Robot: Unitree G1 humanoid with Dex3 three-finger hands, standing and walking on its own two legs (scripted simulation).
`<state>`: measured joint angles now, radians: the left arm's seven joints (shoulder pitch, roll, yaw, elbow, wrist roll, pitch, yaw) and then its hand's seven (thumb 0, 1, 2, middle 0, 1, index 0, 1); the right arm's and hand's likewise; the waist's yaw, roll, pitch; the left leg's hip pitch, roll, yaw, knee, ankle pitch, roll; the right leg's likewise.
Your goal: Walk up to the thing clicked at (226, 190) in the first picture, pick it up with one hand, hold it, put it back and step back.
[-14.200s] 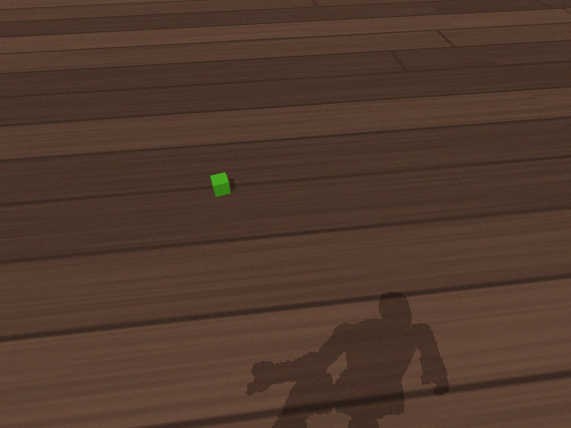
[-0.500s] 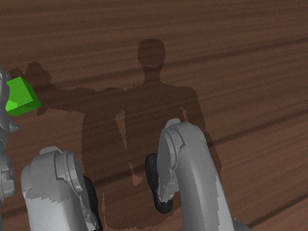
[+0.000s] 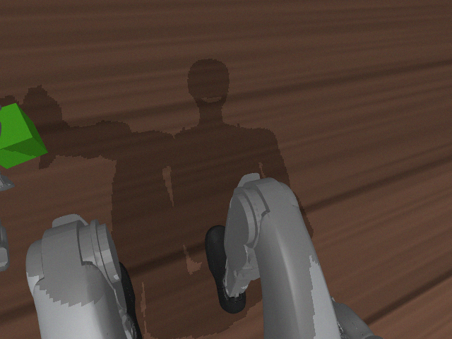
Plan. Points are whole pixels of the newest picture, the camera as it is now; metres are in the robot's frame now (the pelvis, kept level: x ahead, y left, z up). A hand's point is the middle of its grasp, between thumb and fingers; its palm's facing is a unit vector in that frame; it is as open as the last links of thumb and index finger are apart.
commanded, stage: rest palm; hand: left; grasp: from above
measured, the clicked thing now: (11, 136) +0.49 +0.29 -0.27
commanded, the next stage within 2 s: close in 0.70 s
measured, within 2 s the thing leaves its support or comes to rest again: neither
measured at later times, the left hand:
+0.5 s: hand (6, 136) +0.49 +0.29 -0.24, palm faces -0.38 -0.19 -0.90, open 14.5 cm
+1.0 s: hand (6, 139) +0.48 +0.29 -0.25, palm faces -0.38 -0.18 -0.91, open 13.8 cm
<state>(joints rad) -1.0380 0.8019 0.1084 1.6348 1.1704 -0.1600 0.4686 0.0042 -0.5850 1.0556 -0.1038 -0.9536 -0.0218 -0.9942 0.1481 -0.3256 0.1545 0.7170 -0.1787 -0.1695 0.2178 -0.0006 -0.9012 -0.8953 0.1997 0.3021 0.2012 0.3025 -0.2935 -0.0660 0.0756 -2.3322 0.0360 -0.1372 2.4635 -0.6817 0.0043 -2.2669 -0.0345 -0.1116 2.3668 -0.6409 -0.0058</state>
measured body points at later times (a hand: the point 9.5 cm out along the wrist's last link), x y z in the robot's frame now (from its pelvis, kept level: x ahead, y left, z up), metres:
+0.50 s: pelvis +0.01 +0.01 -0.02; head +0.29 +0.08 +0.33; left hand +0.50 +0.29 -0.19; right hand +0.00 -0.24 -0.08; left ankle +0.08 +0.13 -0.28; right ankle +0.11 -0.12 -0.28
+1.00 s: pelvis +0.00 +0.01 -0.01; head +0.28 +0.11 +0.32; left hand +0.50 +0.30 -0.20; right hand +0.02 -0.24 -0.07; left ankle +0.08 +0.13 -0.28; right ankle +0.11 -0.12 -0.28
